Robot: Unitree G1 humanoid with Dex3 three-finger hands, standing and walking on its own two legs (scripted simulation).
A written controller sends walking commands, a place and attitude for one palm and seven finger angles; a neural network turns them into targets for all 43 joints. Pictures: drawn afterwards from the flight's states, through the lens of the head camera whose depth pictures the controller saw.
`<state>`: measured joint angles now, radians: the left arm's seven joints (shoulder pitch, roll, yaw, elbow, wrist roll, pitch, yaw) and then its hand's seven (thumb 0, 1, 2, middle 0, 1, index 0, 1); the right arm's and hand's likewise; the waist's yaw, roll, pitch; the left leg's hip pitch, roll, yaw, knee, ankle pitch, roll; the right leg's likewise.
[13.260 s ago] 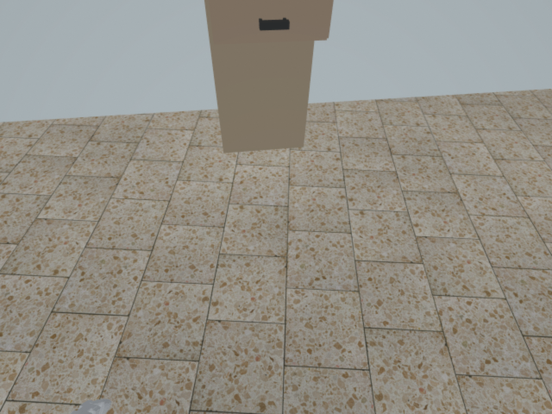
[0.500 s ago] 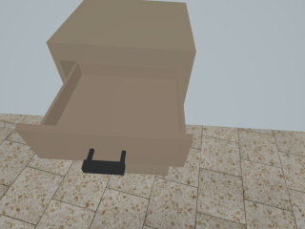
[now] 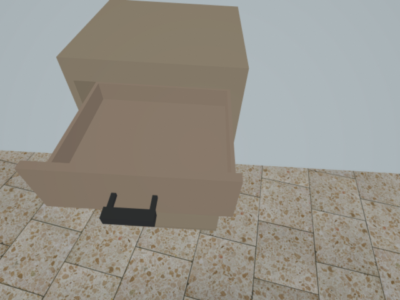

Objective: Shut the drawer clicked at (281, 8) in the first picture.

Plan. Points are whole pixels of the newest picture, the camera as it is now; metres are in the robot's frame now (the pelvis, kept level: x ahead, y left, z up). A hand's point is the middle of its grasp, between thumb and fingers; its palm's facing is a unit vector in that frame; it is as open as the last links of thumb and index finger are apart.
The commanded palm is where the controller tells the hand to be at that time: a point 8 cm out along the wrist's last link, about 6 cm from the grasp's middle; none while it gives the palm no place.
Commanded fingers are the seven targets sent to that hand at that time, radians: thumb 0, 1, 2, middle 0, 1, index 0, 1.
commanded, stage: raise the hand and make a fist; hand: left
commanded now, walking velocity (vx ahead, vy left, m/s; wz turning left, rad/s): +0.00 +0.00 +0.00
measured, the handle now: (131, 207) +0.28 +0.16 +0.04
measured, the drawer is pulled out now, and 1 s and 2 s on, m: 0.29 0.29 0.29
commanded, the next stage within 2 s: bring the fist close to the handle in 1.98 s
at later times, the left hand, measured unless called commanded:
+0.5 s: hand out of the picture +0.11 +0.13 -0.02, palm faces +0.05 -1.00 -0.04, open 6.2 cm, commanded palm +0.09 +0.20 -0.01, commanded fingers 0.00 0.90 0.90 -0.64 -0.78 -0.64 -0.78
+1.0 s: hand (114, 291) +0.13 +0.15 +0.04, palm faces +0.04 -1.00 -0.06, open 3.5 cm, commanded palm +0.08 +0.19 +0.06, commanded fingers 0.00 0.90 0.90 -1.14 -1.32 -1.14 -1.32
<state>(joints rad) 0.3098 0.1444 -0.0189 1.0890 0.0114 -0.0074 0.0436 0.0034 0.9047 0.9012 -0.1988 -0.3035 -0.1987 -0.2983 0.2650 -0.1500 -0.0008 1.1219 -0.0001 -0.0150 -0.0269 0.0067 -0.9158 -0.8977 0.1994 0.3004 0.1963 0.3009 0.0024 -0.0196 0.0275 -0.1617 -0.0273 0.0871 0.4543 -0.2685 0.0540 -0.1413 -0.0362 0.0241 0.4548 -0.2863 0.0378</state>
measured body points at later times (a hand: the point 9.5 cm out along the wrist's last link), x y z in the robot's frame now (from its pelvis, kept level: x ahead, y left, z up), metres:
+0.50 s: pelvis -0.03 -0.04 -0.07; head -0.02 -0.03 +0.38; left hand +0.10 +0.19 -0.02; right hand +0.20 -0.28 -0.09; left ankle -0.01 +0.08 -0.74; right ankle -0.02 -0.14 -0.74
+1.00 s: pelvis -0.01 -0.04 -0.04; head +0.01 -0.05 +0.41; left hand +0.13 +0.20 +0.05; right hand +0.16 -0.28 -0.11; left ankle -0.01 +0.08 -0.74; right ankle -0.02 -0.14 -0.74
